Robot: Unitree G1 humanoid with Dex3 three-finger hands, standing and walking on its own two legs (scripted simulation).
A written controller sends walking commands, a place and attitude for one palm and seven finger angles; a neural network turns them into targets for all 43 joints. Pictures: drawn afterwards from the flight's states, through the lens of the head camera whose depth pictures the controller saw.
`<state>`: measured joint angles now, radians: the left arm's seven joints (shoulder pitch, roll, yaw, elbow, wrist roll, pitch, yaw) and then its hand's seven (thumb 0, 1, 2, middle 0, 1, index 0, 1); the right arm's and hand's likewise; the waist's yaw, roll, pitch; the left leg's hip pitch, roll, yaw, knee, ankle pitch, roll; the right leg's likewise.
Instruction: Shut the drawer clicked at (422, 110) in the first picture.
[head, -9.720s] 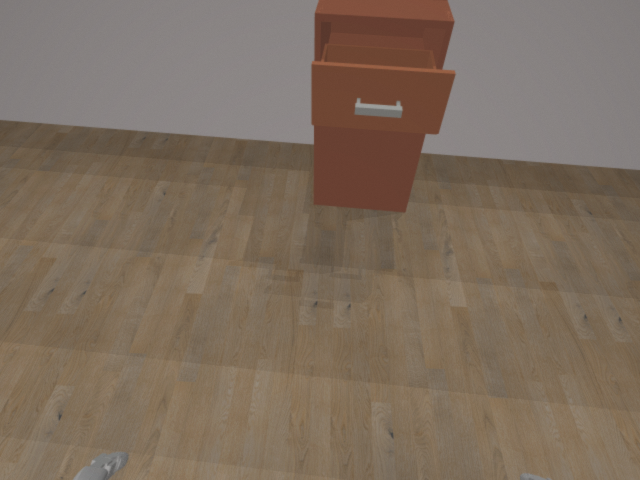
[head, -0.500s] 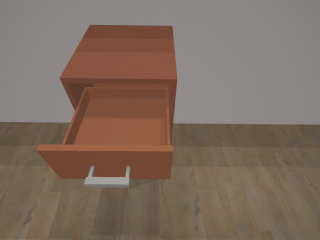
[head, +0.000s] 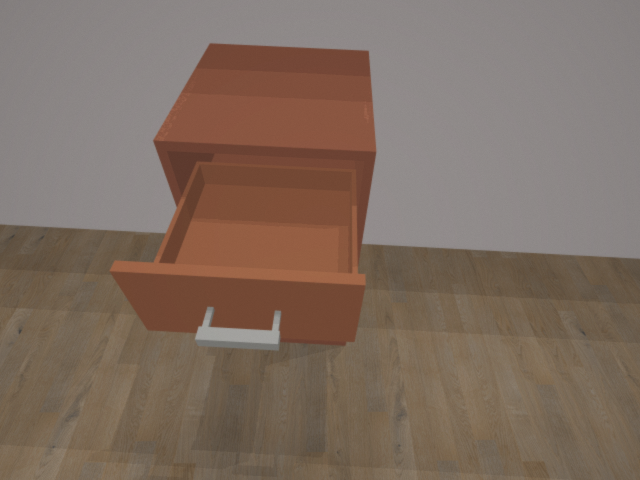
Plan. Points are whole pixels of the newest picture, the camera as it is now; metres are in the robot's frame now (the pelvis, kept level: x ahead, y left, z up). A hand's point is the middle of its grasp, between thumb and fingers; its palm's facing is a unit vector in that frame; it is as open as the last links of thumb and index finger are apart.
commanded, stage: come to a stop and stand still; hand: left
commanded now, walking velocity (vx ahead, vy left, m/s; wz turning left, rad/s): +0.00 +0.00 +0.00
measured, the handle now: (241, 326) +0.35 +0.15 -0.08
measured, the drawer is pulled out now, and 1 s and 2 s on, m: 0.29 0.29 0.29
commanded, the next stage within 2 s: look again from close up in 0.38 s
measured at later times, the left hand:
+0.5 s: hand out of the picture -0.07 +0.15 -0.17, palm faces +0.01 -0.98 -0.18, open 7.4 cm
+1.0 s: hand out of the picture +0.02 +0.16 -0.17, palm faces +0.02 -0.97 -0.23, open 7.3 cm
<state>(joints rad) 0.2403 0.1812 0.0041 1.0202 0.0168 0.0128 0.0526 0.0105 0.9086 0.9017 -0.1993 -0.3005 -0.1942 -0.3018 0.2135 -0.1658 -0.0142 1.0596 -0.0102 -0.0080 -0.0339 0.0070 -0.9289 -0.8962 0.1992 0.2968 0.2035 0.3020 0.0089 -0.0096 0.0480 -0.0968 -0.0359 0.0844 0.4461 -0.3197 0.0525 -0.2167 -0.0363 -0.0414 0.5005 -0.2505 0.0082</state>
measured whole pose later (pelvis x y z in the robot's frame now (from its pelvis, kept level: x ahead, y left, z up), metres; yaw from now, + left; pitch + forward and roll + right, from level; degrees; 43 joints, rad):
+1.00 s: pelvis +0.01 -0.01 +0.00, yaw +1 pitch -1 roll +0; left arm 0.27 0.15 -0.01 1.07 0.01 -0.02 0.05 0.01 0.92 0.90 -0.20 -0.30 -0.20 -0.30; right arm 0.29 -0.16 0.02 1.10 -0.02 -0.03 -0.03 0.01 -0.92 -0.90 0.20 0.30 0.20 0.30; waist -0.01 0.02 0.04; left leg -0.10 -0.02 0.07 0.42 -0.31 0.03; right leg -0.22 -0.02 -0.06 0.49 -0.26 -0.01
